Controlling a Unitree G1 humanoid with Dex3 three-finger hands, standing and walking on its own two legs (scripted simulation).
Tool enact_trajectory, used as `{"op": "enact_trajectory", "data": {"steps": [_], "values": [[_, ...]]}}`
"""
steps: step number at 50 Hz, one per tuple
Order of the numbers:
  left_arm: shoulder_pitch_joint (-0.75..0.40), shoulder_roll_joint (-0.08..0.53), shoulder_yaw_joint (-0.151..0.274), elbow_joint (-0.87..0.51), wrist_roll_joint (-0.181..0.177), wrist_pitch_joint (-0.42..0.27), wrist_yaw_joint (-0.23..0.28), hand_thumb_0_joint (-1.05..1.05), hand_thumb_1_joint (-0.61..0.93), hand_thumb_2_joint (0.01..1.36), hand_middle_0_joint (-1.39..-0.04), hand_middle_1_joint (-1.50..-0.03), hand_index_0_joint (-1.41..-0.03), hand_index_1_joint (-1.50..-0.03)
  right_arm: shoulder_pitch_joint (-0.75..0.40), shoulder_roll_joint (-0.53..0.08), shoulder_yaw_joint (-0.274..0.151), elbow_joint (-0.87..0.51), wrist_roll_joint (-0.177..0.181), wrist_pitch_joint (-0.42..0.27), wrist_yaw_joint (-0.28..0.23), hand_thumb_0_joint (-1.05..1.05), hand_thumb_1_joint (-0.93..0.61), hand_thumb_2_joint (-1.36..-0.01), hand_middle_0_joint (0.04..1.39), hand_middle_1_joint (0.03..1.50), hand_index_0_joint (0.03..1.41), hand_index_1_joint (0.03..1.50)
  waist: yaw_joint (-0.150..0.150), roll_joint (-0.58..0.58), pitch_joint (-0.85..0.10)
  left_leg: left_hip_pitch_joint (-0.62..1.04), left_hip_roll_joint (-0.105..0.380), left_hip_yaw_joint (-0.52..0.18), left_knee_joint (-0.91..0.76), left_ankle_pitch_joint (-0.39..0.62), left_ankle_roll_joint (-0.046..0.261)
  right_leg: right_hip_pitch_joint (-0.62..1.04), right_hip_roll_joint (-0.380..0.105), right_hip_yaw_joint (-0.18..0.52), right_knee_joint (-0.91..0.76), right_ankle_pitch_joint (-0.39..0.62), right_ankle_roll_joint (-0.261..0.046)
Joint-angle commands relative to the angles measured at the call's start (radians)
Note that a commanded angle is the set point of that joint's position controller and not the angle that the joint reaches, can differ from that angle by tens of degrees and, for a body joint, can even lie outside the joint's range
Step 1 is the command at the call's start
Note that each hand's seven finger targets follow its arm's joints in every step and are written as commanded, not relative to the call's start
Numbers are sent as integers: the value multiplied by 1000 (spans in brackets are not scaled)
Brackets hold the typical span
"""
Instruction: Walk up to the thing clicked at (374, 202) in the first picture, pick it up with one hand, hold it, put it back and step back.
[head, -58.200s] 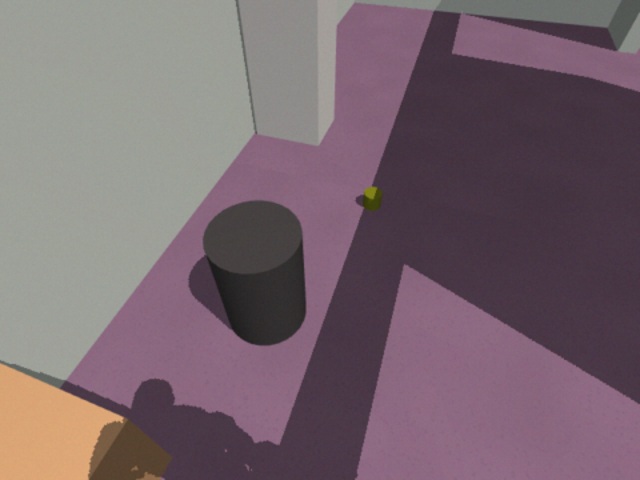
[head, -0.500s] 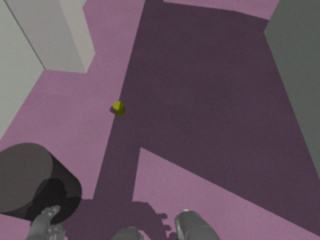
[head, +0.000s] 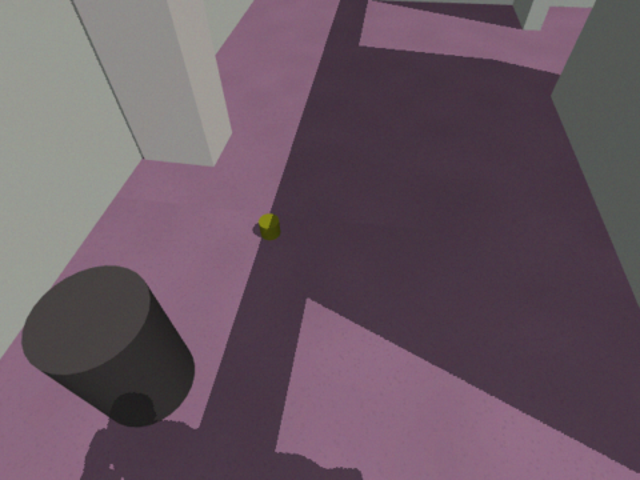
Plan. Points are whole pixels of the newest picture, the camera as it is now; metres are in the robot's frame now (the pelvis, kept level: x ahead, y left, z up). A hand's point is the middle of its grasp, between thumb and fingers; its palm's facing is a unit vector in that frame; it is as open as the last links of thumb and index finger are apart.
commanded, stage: step back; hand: left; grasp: from above
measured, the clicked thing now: (269, 227) +1.11 +0.27 -0.72
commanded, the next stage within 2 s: stand in 0.82 s
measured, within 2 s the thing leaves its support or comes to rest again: neither
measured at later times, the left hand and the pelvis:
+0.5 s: hand out of the picture +0.13 +0.25 -0.14, palm faces +0.01 -0.93 -0.36, open 7.4 cm; pelvis +0.04 +0.00 +0.00, yaw +0 degrees
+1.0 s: hand (151, 474) +0.15 +0.26 -0.13, palm faces -0.02 -0.94 -0.34, open 7.4 cm; pelvis +0.05 +0.00 +0.02, yaw -1 degrees
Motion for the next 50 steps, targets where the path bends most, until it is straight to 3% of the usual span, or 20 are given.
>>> {"op": "enact_trajectory", "data": {"steps": [1, 2, 5, 9, 12, 13, 14, 15, 16, 21, 23, 24, 25, 26, 27, 30, 33, 39, 44, 50], "values": [[-141, 195, 34, -93, -25, -15, 10, 0, 900, 900, -200, -300, -200, -300, 21, -314, -81, -82, -7, -61, -16, 0, -900, -900, 200, 300, 200, 300, -85, 141, -44, 111, 347, -555, -401, -484, 215, -283, 51, 10, 190, -223, -28], [-145, 232, 42, -99, -18, -19, 10, 0, 900, 900, -200, -300, -200, -300, -3, -316, -85, -91, -3, -68, -16, 0, -900, -900, 200, 300, 200, 300, -78, 95, -12, 81, 365, -564, -409, -451, 253, -273, 25, 76, 260, -206, -35], [-79, 210, 36, -65, -23, -30, 1, 0, 900, 900, -200, -300, -200, -300, -51, -259, -67, -98, -7, -73, -23, 0, -900, -900, 200, 300, 200, 300, -40, 136, 6, 76, 271, -353, -341, -215, 197, -242, -4, 66, 202, -131, -35], [-62, 187, 42, -45, -19, -35, -5, 0, 900, 900, -200, -300, -200, -300, -50, -238, -65, -104, -5, -60, -17, 0, -900, -900, 200, 300, 200, 300, -50, 183, -32, 28, 238, -255, -280, -63, 182, -91, 44, -3, 31, -103, -23], [27, 174, 45, 8, -14, -49, 13, 0, 900, 900, -200, -300, -200, -300, -124, -169, -35, -123, 16, -40, -17, 0, -900, -900, 200, 300, 200, 300, 31, 88, -67, -156, 159, -126, -83, -10, 99, 215, 73, -16, -229, 95, -34], [38, 222, 61, 7, -2, -55, 23, 0, 900, 900, -200, -300, -200, -300, -107, -103, -13, -133, 23, -40, -21, 0, -900, -900, 200, 300, 200, 300, 34, -65, -84, -263, 81, -75, 71, -33, 51, 295, -44, 186, -305, 31, -59], [25, 309, 75, -9, 0, -58, 27, 0, 900, 900, -200, -300, -200, -300, -108, -85, -7, -140, 21, -38, -28, 0, -900, -900, 200, 300, 200, 300, 40, -196, -62, -346, -31, -35, 210, -215, 19, 226, -262, 504, -422, -180, -155], [-47, 333, 79, -34, -1, -59, 21, 0, 900, 900, -200, -300, -200, -300, -94, -165, -32, -113, 12, -36, -38, 0, -900, -900, 200, 300, 200, 300, 18, -118, -16, -267, 35, -73, 302, -270, 9, 80, -363, 565, -414, -222, -253], [-80, 298, 72, -48, -9, -62, 20, 0, 900, 900, -200, -300, -200, -300, -59, -185, -38, -92, 14, -39, -36, 0, -900, -900, 200, 300, 200, 300, -4, -68, 0, -251, 56, -81, 316, -233, 8, 69, -338, 506, -381, -141, -265], [-152, 243, 42, -47, -15, -57, 19, 0, 900, 900, -200, -300, -200, -300, -36, -137, -25, -39, 13, -53, -20, 0, -900, -900, 200, 300, 200, 300, -31, -145, -53, -45, 51, 35, 28, -80, 11, 10, -180, 183, -252, 250, -162], [-163, 216, 26, -46, -26, -44, 17, 0, 900, 900, -200, -300, -200, -300, -23, -128, -27, -20, 5, -61, -29, 0, -900, -900, 200, 300, 200, 300, -57, -117, -86, 99, 39, 57, -181, 147, 13, -19, -135, 111, -128, 420, -110], [-163, 182, 12, -51, -33, -39, 17, 0, 900, 900, -200, -300, -200, -300, -31, -157, -36, -17, 0, -64, -35, 0, -900, -900, 200, 300, 200, 300, -55, -49, -112, 151, 103, -32, -191, 288, 30, -48, -101, 86, -74, 413, -67], [-146, 149, 2, -49, -48, -32, 17, 0, 900, 900, -200, -300, -200, -300, -88, -195, -32, -36, 0, -69, -38, 0, -900, -900, 200, 300, 200, 300, -22, 63, -128, 93, 237, -202, -242, 312, 75, -29, -20, 43, -37, 258, -19], [-144, 181, 11, -26, -52, -23, 21, 0, 900, 900, -200, -300, -200, -300, -152, -244, -36, -45, 12, -65, -34, 0, -900, -900, 200, 300, 200, 300, -8, 82, -116, 0, 283, -229, -220, 269, 153, 40, 23, 26, -46, 36, -16], [-137, 175, 8, -11, -43, -26, 24, 0, 900, 900, -200, -300, -200, -300, -176, -222, -31, -37, 14, -62, -32, 0, -900, -900, 200, 300, 200, 300, 0, 63, -114, 1, 280, -205, -197, 318, 149, 75, 17, 34, -91, 30, -24], [-149, 191, 9, 13, -40, -38, 23, 0, 900, 900, -200, -300, -200, -300, -191, -176, -8, -15, 18, -60, -35, 0, -900, -900, 200, 300, 200, 300, -11, 82, -138, 20, 177, -73, -160, 391, 54, 142, -40, 73, -164, 293, -42], [-153, 200, 10, 38, -41, -39, 25, 0, 900, 900, -200, -300, -200, -300, -209, -161, -6, 4, 24, -54, -35, 0, -900, -900, 200, 300, 200, 300, -18, 52, -170, 73, 158, -37, -142, 399, 41, 157, -66, 83, -190, 386, -48], [-188, 182, 0, 69, -35, -31, 23, 0, 900, 900, -200, -300, -200, -300, -265, -157, -4, 32, 20, -50, -32, 0, -900, -900, 200, 300, 200, 300, -16, 38, -146, 87, 177, -52, -225, 329, 45, 161, -57, 66, -247, 314, -32], [-199, 161, -21, 103, -41, -39, 19, 0, 900, 900, -200, -300, -200, -300, -267, -155, 3, 44, 31, -59, -25, 0, -900, -900, 200, 300, 200, 300, -34, 26, -151, 201, 171, -44, -258, 432, 31, 154, -67, 77, -313, 378, -21], [-213, 175, -23, 120, -37, -37, 18, 0, 900, 900, -200, -300, -200, -300, -276, -147, 7, 53, 30, -52, -21, 0, -900, -900, 200, 300, 200, 300, -37, 0, -114, 183, 166, -35, -313, 313, 20, 155, -75, 87, -364, 290, -19]]}}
